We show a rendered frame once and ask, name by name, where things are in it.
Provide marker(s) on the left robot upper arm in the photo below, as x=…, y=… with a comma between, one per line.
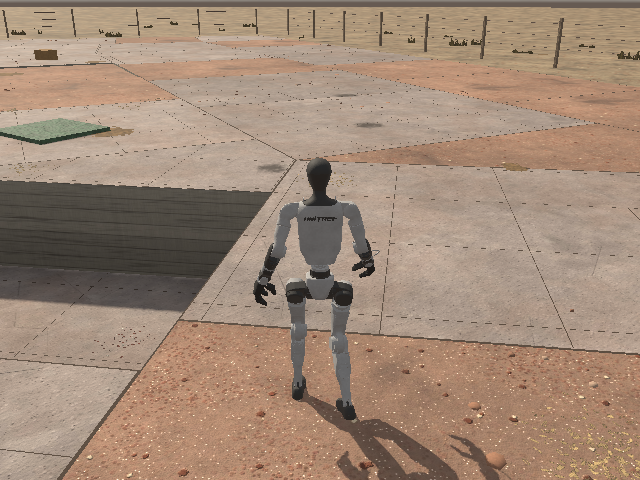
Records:
x=287, y=212

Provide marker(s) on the robot left forearm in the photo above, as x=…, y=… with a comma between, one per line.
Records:
x=268, y=267

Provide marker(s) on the left robot hand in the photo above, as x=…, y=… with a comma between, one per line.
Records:
x=259, y=289

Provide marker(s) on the right robot upper arm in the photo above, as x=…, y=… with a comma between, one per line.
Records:
x=351, y=211

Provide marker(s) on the robot left shin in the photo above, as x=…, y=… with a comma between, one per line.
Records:
x=297, y=356

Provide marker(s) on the right robot hand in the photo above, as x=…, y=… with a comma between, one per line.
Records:
x=368, y=272

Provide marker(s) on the robot right forearm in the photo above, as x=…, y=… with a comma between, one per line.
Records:
x=367, y=258

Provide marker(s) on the robot right thigh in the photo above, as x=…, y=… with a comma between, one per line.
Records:
x=340, y=306

